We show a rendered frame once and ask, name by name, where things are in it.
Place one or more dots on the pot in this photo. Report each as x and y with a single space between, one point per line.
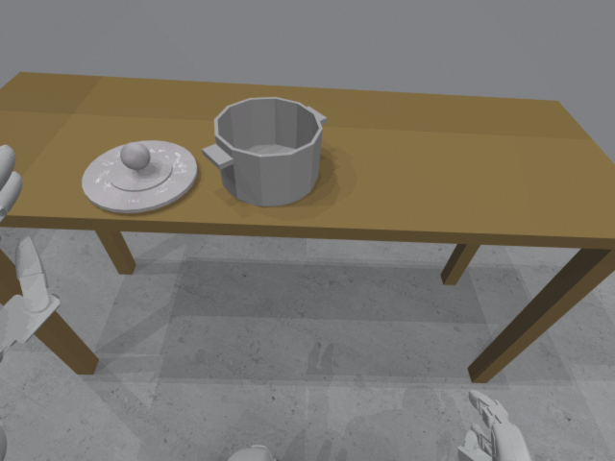
267 150

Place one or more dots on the left robot shin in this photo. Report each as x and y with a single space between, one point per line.
260 447

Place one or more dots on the left robot hand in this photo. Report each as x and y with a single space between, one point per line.
21 317

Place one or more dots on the lid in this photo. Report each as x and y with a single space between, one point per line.
111 185

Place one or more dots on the table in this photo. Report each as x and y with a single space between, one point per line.
394 166

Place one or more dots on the knob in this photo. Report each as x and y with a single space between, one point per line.
135 155

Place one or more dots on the right robot hand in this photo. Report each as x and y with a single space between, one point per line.
504 443

